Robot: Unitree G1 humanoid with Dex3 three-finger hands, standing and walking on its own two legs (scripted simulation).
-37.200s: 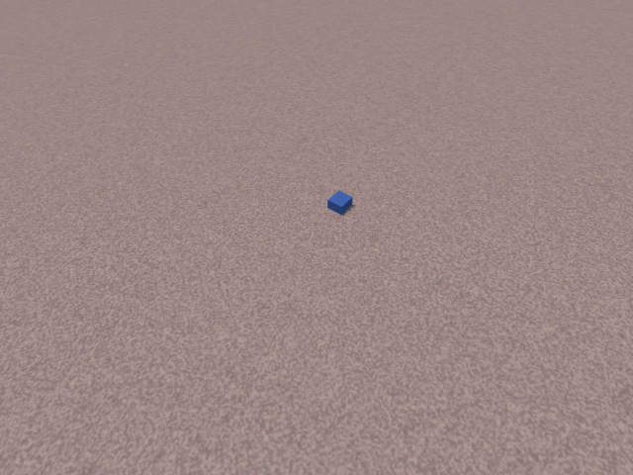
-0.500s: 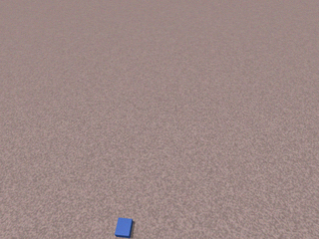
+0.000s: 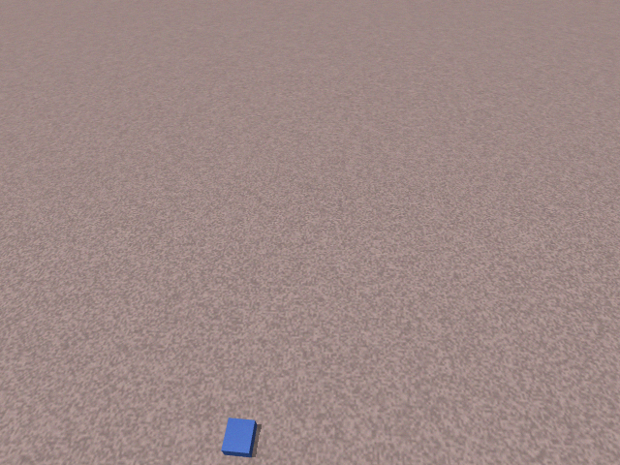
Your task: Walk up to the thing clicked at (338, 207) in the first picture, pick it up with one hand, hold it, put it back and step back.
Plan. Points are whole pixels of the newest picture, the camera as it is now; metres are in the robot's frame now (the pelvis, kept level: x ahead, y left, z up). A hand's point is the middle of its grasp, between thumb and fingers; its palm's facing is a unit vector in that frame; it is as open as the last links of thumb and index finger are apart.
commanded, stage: stand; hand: left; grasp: from above
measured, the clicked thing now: (239, 437) +0.38 +0.25 -0.76
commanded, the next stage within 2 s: step back in 0.12 s
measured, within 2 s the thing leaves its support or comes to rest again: neither
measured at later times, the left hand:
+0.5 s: hand out of the picture +0.04 +0.25 -0.17, palm faces -0.05 -0.90 -0.43, open 7.4 cm
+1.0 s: hand out of the picture -0.06 +0.29 -0.17, palm faces +0.05 -0.93 -0.36, open 7.4 cm
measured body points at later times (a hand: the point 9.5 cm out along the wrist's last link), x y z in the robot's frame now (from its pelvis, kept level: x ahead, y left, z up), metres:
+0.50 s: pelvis -0.05 -0.03 -0.03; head +0.01 -0.05 +0.41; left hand +0.04 +0.30 -0.14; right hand +0.07 -0.35 -0.16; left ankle -0.02 +0.12 -0.72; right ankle +0.00 -0.13 -0.75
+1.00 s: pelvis -0.16 +0.01 -0.01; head -0.11 +0.04 +0.43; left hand -0.07 +0.34 -0.15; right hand -0.08 -0.30 -0.12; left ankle -0.16 +0.12 -0.75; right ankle -0.16 -0.14 -0.66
